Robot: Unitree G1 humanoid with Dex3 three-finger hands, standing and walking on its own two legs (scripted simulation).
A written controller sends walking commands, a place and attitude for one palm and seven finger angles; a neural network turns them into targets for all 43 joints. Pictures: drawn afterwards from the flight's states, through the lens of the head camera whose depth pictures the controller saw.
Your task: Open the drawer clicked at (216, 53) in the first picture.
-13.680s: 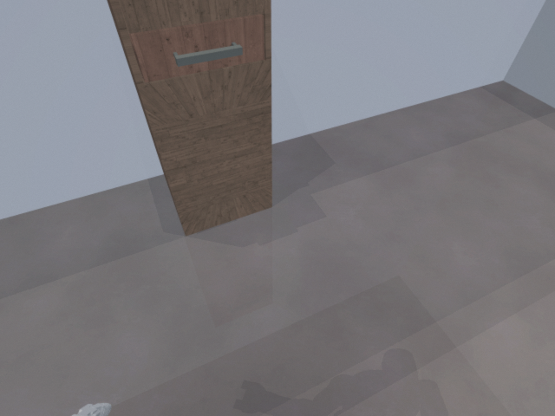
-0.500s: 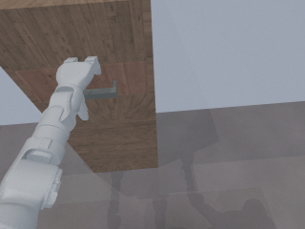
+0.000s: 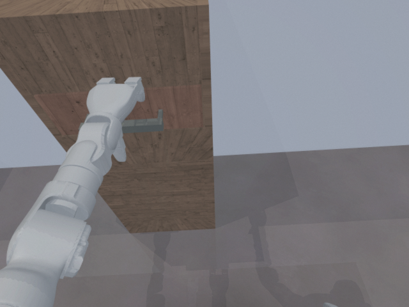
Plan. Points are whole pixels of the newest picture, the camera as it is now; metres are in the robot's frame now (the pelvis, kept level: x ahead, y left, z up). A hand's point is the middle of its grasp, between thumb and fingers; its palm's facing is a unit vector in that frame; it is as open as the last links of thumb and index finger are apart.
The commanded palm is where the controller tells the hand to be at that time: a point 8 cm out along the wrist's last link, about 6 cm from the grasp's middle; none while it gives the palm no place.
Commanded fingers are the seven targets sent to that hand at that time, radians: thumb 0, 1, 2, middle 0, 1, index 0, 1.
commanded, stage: move the hooked fingers above the handle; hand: left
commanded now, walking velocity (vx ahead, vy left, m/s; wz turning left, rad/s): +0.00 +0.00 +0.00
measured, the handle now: (123, 121) +0.53 +0.21 +0.05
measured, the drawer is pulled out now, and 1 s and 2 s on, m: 0.00 0.00 0.00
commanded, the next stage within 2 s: lower the fingers behind the handle in 0.28 s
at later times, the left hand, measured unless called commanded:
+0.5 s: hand (115, 123) +0.46 +0.19 +0.11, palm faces -0.01 -0.01 -1.00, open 13.8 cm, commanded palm +0.44 +0.20 +0.16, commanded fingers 0.00 -0.50 0.30 -0.30 -1.20 -0.30 -1.20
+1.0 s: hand (119, 134) +0.47 +0.20 +0.07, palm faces -0.05 -0.01 -1.00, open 13.8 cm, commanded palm +0.45 +0.21 +0.12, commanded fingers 0.00 -0.50 0.30 -0.30 -1.20 -0.30 -1.20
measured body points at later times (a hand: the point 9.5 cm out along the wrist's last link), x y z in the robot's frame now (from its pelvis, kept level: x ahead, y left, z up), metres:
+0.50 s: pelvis +0.01 +0.00 +0.00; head +0.05 -0.03 +0.45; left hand +0.46 +0.19 +0.16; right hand +0.07 -0.27 -0.14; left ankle -0.02 +0.12 -0.73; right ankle -0.02 -0.11 -0.73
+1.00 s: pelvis +0.00 +0.01 -0.01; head +0.06 -0.01 +0.44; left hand +0.47 +0.20 +0.12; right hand +0.04 -0.26 -0.14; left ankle -0.02 +0.12 -0.73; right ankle -0.02 -0.11 -0.73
